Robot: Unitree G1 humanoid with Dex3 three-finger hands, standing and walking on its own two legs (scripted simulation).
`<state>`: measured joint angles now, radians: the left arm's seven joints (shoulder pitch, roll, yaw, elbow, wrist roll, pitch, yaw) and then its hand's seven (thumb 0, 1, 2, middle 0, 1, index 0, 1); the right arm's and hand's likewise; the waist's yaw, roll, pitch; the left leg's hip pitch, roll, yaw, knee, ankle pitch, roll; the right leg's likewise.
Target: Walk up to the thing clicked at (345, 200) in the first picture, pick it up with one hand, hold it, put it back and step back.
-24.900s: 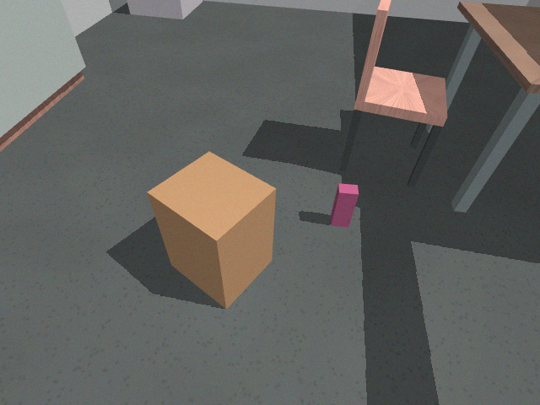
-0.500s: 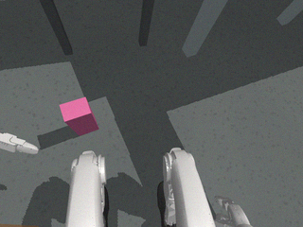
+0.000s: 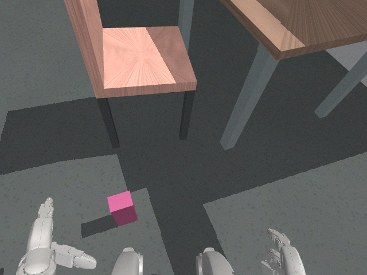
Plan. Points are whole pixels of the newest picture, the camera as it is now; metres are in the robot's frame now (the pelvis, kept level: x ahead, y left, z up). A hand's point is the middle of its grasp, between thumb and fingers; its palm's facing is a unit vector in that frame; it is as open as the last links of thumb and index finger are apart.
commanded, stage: home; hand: left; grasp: from the side
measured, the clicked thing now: (124, 209) +0.43 +0.18 -0.54
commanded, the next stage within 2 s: none
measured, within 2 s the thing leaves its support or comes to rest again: neither
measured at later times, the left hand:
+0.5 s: hand (63, 262) +0.19 +0.19 +0.02, palm faces +0.14 -0.94 -0.30, open 17.7 cm
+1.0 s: hand (69, 266) +0.18 +0.18 +0.02, palm faces +0.13 -0.95 -0.29, open 17.6 cm
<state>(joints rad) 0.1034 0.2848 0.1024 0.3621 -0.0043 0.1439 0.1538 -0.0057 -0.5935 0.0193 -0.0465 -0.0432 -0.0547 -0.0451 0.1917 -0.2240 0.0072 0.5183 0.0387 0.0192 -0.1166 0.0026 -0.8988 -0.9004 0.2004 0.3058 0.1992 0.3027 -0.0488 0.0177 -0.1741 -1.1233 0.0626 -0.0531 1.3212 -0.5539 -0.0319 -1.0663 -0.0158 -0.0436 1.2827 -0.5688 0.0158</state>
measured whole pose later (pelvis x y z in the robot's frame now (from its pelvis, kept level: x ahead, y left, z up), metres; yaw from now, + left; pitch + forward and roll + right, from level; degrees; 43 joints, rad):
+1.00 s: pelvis +0.01 -0.01 +0.07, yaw +1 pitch +7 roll -2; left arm 0.47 0.20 -0.01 0.00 -0.02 0.25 0.14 -0.01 -0.58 0.04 -0.05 -0.05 -0.06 -0.05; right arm 0.29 -0.21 0.02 0.51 0.01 -0.11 -0.17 0.01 -0.90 -0.90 0.20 0.31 0.20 0.30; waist -0.03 0.04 -0.11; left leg -0.63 0.06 -0.04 0.96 -0.44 -0.04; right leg -0.58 -0.02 -0.05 0.92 -0.46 0.01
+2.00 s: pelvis +0.02 +0.00 +0.07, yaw +1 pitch +7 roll -2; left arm 0.46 0.20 -0.01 0.00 -0.01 0.24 0.14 -0.01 -0.58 0.03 -0.05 -0.05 -0.05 -0.05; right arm 0.28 -0.20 0.02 0.52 0.00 -0.13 -0.18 0.01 -0.90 -0.90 0.20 0.30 0.20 0.30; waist -0.02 0.04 -0.11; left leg -0.63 0.06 -0.03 0.96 -0.45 -0.03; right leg -0.58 -0.02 -0.04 0.92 -0.46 0.02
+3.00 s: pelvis +0.02 +0.01 +0.12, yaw +2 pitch -3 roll +0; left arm 0.21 0.32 0.00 1.04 0.02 0.00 0.02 0.01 0.90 0.90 -0.20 -0.30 -0.21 -0.30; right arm 0.19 -0.31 -0.02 1.04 -0.04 0.00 0.00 0.00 -0.90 -0.90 0.20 0.30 0.20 0.30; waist 0.01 0.01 0.05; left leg -0.21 0.01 0.00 0.51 -0.24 -0.01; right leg -0.17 -0.06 -0.03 0.49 -0.27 0.04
